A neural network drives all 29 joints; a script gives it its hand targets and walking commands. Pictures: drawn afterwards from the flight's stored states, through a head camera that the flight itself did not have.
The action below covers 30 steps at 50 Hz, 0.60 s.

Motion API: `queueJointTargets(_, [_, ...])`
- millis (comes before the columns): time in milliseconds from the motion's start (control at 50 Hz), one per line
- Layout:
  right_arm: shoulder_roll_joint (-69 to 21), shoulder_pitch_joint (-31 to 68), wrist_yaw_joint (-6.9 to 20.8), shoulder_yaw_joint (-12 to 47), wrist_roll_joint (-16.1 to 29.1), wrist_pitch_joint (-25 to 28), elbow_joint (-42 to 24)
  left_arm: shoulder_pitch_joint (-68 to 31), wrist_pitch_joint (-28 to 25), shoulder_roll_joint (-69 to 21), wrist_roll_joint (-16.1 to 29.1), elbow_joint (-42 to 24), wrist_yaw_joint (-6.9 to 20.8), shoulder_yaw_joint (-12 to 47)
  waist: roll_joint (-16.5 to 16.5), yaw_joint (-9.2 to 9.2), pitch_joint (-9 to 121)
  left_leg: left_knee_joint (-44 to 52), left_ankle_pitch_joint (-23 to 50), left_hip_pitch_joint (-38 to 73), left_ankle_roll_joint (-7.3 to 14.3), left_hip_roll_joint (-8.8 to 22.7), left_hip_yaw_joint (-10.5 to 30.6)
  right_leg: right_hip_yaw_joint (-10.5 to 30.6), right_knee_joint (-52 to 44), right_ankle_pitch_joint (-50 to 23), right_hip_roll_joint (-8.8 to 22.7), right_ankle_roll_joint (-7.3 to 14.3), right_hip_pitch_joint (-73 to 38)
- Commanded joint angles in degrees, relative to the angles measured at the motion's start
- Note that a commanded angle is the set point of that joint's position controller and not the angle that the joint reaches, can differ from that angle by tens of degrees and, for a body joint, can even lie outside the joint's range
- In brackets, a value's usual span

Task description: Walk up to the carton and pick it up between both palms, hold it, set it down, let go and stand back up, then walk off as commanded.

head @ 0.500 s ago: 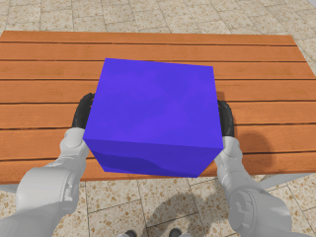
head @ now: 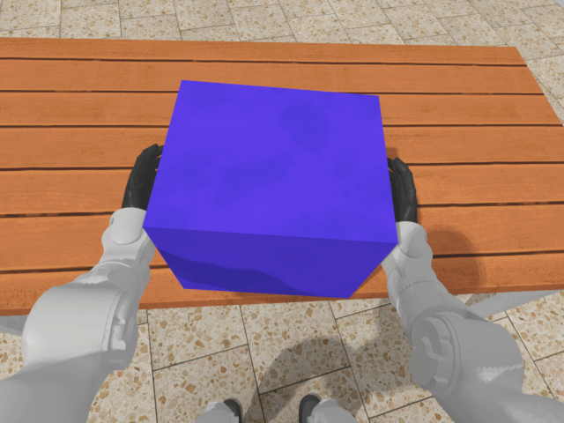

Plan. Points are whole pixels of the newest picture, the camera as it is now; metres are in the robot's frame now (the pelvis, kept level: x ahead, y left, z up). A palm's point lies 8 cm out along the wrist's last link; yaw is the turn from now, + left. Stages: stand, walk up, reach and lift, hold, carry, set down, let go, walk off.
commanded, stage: set down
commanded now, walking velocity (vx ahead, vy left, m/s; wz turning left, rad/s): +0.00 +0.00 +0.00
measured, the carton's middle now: (273, 199) +0.45 +0.00 -0.03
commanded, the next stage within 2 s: none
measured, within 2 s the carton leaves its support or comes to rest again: neither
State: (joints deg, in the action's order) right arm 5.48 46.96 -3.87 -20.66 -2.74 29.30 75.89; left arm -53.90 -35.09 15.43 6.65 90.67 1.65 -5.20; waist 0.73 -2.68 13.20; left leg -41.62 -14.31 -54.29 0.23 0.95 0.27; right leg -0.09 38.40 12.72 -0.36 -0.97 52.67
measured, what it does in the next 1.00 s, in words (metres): stands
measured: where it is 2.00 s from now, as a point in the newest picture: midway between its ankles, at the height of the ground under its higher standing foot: outside the picture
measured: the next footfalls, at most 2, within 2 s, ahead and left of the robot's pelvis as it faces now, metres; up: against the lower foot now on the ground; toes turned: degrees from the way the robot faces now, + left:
none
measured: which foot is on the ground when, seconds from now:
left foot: down 0.00-1.00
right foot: down 0.00-1.00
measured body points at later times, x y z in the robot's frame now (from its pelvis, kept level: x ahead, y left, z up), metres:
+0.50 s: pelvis -0.01 +0.00 -0.02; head +0.12 +0.03 +0.41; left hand +0.46 +0.20 -0.01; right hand +0.43 -0.19 +0.00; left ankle +0.03 +0.11 -0.70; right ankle +0.04 -0.13 -0.70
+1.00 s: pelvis -0.02 +0.00 -0.03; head +0.11 +0.01 +0.40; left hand +0.44 +0.22 -0.02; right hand +0.42 -0.21 -0.02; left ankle +0.03 +0.11 -0.70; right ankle +0.04 -0.13 -0.70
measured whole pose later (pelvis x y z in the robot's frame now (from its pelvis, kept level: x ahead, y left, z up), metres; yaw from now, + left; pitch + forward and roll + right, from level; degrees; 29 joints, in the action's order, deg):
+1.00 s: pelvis -0.02 +0.00 -0.03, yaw +0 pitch +29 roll -2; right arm 12.0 50.6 -6.1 2.2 19.1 24.0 77.1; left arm -53.3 -26.7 19.6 18.1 83.0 2.7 2.8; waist 1.1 -2.3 14.4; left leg -54.9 -18.8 -64.9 0.0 1.6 1.0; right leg -0.7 51.4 17.1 -1.0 -0.8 63.1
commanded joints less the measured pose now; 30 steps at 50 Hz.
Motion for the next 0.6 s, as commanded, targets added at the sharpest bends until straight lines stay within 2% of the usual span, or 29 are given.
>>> queueJointTargets(0, [-10.8, 27.4, 4.0, 9.1, -0.4, -0.6, -5.5, -30.9, -1.8, -8.1, 0.4, -8.0, 1.8, 4.7, 1.4, -1.30, 35.9, 0.7, 11.4, 25.7, -2.2, -0.4, -1.7, -3.2, -3.9, -1.1, -0.3, 0.9, -12.2])
queueJointTargets(20, [-8.0, 28.6, 3.6, 9.4, 0.1, -0.9, -6.6, -30.4, -1.5, -5.3, 1.4, -8.8, 1.6, 4.8, 0.7, -0.87, 36.4, 0.5, 12.1, 25.8, -2.4, 0.0, -1.5, -3.5, -3.1, -1.6, -1.0, 1.2, -12.6])
queueJointTargets(40, [-8.9, 28.5, 3.3, 9.0, 0.5, -0.4, -6.7, -29.8, -1.4, -6.0, 1.6, -9.9, 1.3, 5.8, 2.5, -2.11, 36.2, -0.2, 11.5, 25.7, -2.3, -0.6, -1.9, -3.5, -2.5, -2.9, -0.8, 1.0, -12.0])
queueJointTargets(60, [-9.2, 28.8, 3.4, 9.8, 1.0, -1.0, -5.5, -30.1, -1.4, -6.0, 2.1, -8.6, 1.6, 6.1, 2.2, -1.15, 37.3, -0.9, 10.9, 24.5, -2.0, -0.6, -1.6, -3.2, -1.6, -1.0, -0.5, 1.0, -9.9])
queueJointTargets(100, [-5.5, 26.2, 1.9, 10.0, 3.4, -1.8, -2.6, -28.7, -0.5, -2.9, 3.2, -5.0, 1.7, 6.4, 1.6, -2.21, 35.4, -1.9, 10.0, 22.4, -1.5, -0.8, -1.2, -3.0, -0.7, -0.6, -0.5, 1.0, -10.3])
queueJointTargets(120, [-5.5, 27.1, 1.8, 11.0, 4.1, -2.1, -4.3, -29.4, -0.4, -1.9, 3.1, -7.6, 1.6, 5.5, 2.5, -0.69, 36.6, -1.8, 11.9, 23.2, -1.4, -0.6, -1.5, -2.9, -0.7, -1.9, -0.6, 1.0, -11.1])
queueJointTargets(140, [-6.9, 27.1, 1.8, 11.9, 5.1, -2.7, -4.0, -29.7, 0.1, -3.9, 3.4, -7.3, 1.6, 6.3, 1.9, -1.28, 36.5, -1.7, 10.4, 24.1, -1.4, -0.8, -1.0, -3.5, -1.2, -0.5, -0.5, 0.8, -9.6])
queueJointTargets(160, [-0.3, 26.7, 1.6, 10.7, 6.2, -2.1, -3.4, -27.4, 0.1, -0.3, 3.7, -7.7, 0.5, 6.7, 3.3, -1.39, 38.8, -2.9, 11.4, 24.5, -2.2, -0.2, -0.7, -3.3, 0.9, -1.1, -1.3, 1.3, -7.9])
queueJointTargets(180, [-2.0, 27.7, 1.5, 12.0, 7.1, -1.8, -4.1, -28.8, 0.2, -1.2, 4.0, -9.6, 0.5, 7.0, 3.3, -0.66, 38.4, -3.5, 13.5, 24.9, -2.5, -0.4, -1.2, -3.7, 0.5, -2.3, -1.4, 1.1, -8.6])
queueJointTargets(200, [0.6, 25.3, 0.8, 12.5, 8.2, -1.7, -2.6, -26.8, 0.6, 0.9, 3.8, -9.7, 0.5, 6.4, 5.2, -0.36, 40.4, -4.1, 16.3, 25.8, -2.9, -0.6, -0.7, -3.4, 1.0, -4.8, -1.4, 1.3, -9.1])
queueJointTargets(220, [-2.2, 27.5, 1.0, 12.5, 9.5, -1.8, -1.9, -30.0, 0.5, -0.8, 4.1, -11.5, 0.3, 7.7, 6.5, -0.33, 41.2, -5.1, 16.8, 25.0, -2.7, -1.0, -1.2, -3.3, 1.3, -4.4, -1.0, 1.0, -6.8])
queueJointTargets(240, [-2.7, 27.5, 1.3, 14.0, 10.6, -1.5, -2.8, -28.9, 1.1, -0.2, 3.0, -10.8, 0.4, 5.5, 6.8, 1.81, 41.0, -4.3, 18.4, 25.9, -3.1, -0.7, -1.0, -3.0, 0.8, -4.7, -1.2, 1.1, -7.4])
queueJointTargets(260, [-0.6, 28.0, 0.8, 12.9, 10.1, -0.9, -3.7, -27.7, 0.9, -0.6, 3.4, -12.8, 0.0, 6.6, 7.8, 0.68, 44.0, -5.3, 20.1, 26.7, -3.6, -0.4, -0.9, -3.4, 2.0, -6.7, -1.5, 1.2, -5.9])
queueJointTargets(280, [0.3, 27.8, 0.8, 13.3, 10.3, -0.8, -6.5, -27.3, 1.4, 1.4, 3.0, -12.2, 0.1, 5.0, 6.5, 1.19, 43.7, -5.9, 19.9, 25.9, -3.3, -0.7, -1.6, -3.4, 1.8, -7.0, -1.5, 0.9, -7.0])
queueJointTargets(300, [0.9, 27.0, 0.3, 13.4, 11.9, -0.9, -5.8, -27.1, 1.8, 1.9, 3.3, -11.1, 0.3, 5.7, 8.4, 0.67, 44.1, -6.0, 21.8, 26.7, -3.9, -0.8, -1.4, -3.2, 2.1, -8.3, -1.5, 1.4, -7.2])
queueJointTargets(320, [2.2, 28.9, 0.4, 12.0, 11.1, -1.4, -5.2, -28.2, 2.4, 2.0, 4.1, -7.8, 0.3, 6.3, 6.3, -0.26, 41.8, -5.8, 18.1, 25.4, -3.5, -0.6, -1.5, -3.7, 1.8, -4.9, -1.5, 1.1, -5.1])
queueJointTargets(340, [5.4, 26.0, 0.0, 13.0, 12.5, -1.4, -2.1, -26.5, 2.7, 4.2, 4.0, -9.4, 0.3, 6.0, 7.9, -0.79, 41.6, -5.8, 19.7, 26.2, -3.9, -0.7, -1.1, -3.2, 2.4, -7.5, -1.7, 1.3, -6.6])
queueJointTargets(360, [-1.1, 26.4, 0.1, 13.6, 11.2, -2.0, -1.1, -27.5, 3.2, -0.6, 2.5, -11.1, 0.5, 5.6, 7.0, -0.24, 38.6, -6.0, 19.0, 25.3, -3.4, -0.4, -1.1, -3.5, 1.8, -5.9, -1.4, 1.2, -6.0])
queueJointTargets(380, [1.1, 25.4, -0.1, 14.5, 11.7, -1.7, -2.0, -25.5, 3.3, -0.2, 3.2, -10.0, 1.0, 6.2, 6.5, -0.49, 38.4, -5.9, 19.2, 26.7, -3.3, -0.5, -0.8, -3.5, 1.9, -5.9, -1.5, 1.0, -5.8])
queueJointTargets(400, [-0.4, 26.9, -0.2, 14.8, 11.7, -2.1, -2.0, -28.3, 3.1, 0.5, 2.9, -12.8, 0.7, 6.3, 7.8, -0.12, 38.8, -6.5, 17.2, 24.4, -2.9, -0.9, -1.0, -3.3, 2.3, -4.3, -1.3, 1.0, -5.5])
queueJointTargets(420, [4.7, 28.6, 0.2, 13.3, 12.1, -1.7, -3.1, -28.1, 3.1, 3.2, 3.9, -10.8, 0.4, 6.4, 7.7, -0.54, 40.0, -5.7, 16.3, 26.5, -3.9, -0.2, -0.6, -4.2, 2.3, -3.2, -1.8, 1.4, -4.5])
queueJointTargets(440, [5.7, 28.9, 0.2, 12.5, 11.8, -2.0, -0.4, -27.8, 3.5, 2.3, 4.5, -8.9, 0.3, 6.9, 7.0, -0.61, 38.1, -5.5, 15.4, 25.4, -4.0, 0.1, -1.0, -4.5, 1.9, -1.9, -1.9, 1.6, -3.3])
queueJointTargets(460, [3.5, 29.0, 0.4, 14.4, 13.3, -2.3, -1.0, -28.6, 3.8, 2.8, 4.9, -9.6, 0.6, 7.1, 7.1, 0.68, 39.6, -5.4, 16.9, 25.2, -4.0, 0.0, -0.9, -4.4, 1.8, -3.6, -1.8, 1.6, -4.0])
queueJointTargets(480, [5.6, 29.5, -0.3, 14.2, 12.9, -2.1, -3.4, -28.3, 3.5, 4.0, 6.2, -11.4, 0.6, 7.6, 6.0, -0.31, 42.5, -6.8, 15.6, 24.9, -3.5, -0.4, -0.5, -3.8, 2.7, -3.6, -1.8, 1.6, -4.6])
queueJointTargets(500, [7.7, 28.6, -0.4, 13.0, 12.8, -1.6, -2.0, -27.9, 3.5, 5.7, 5.5, -11.2, 0.2, 6.9, 7.4, -0.78, 43.5, -7.2, 18.0, 25.0, -3.8, -0.4, -1.3, -4.3, 3.1, -6.7, -1.9, 1.4, -4.6])
queueJointTargets(520, [7.3, 27.8, -1.0, 13.8, 13.2, -1.1, -4.4, -26.0, 3.4, 5.6, 6.6, -12.1, 0.2, 8.0, 6.8, -1.06, 46.4, -7.7, 20.8, 25.9, -4.2, -0.4, -0.7, -4.4, 4.0, -9.9, -2.1, 1.0, -7.0])
queueJointTargets(540, [7.3, 27.2, -0.9, 15.9, 14.7, -1.4, -1.2, -26.5, 3.8, 5.7, 6.5, -9.2, 0.3, 7.0, 7.4, 0.36, 43.5, -8.6, 22.1, 24.2, -4.4, -1.0, -1.1, -3.5, 4.4, -10.3, -2.0, 0.9, -6.5])
queueJointTargets(560, [5.7, 28.2, -1.0, 14.9, 14.0, -1.7, -2.1, -27.7, 4.0, 4.8, 6.2, -9.9, 0.3, 7.9, 6.9, -0.52, 45.2, -8.3, 19.8, 24.0, -3.8, -0.7, -0.5, -4.0, 4.1, -8.8, -1.9, 1.1, -6.1])
queueJointTargets(580, [8.5, 26.2, -1.0, 15.0, 14.9, -2.2, 1.3, -26.8, 4.1, 8.1, 5.6, -7.3, 0.1, 6.1, 7.6, -0.45, 42.3, -7.9, 19.1, 24.6, -3.9, -0.5, -1.5, -4.0, 4.0, -7.6, -1.8, 1.0, -5.0])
